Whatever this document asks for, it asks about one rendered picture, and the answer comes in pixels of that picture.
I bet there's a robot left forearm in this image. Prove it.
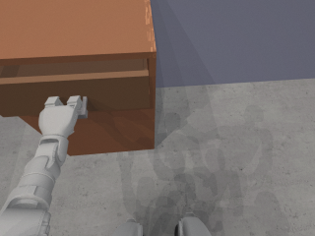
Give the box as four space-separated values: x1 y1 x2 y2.
0 134 69 216

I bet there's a handle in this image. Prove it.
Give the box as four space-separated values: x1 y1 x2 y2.
77 96 88 119

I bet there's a drawer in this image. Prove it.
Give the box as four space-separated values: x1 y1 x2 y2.
0 58 150 117

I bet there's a left robot shin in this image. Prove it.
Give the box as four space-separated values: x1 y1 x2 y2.
126 218 137 223

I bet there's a robot left upper arm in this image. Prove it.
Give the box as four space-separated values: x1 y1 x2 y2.
0 208 51 236

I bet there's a robot left hand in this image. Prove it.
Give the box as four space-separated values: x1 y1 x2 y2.
38 95 83 139

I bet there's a cabinet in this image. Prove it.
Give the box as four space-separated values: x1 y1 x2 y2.
0 0 157 156

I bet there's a right robot thigh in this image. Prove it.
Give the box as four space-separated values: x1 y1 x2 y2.
177 216 212 236

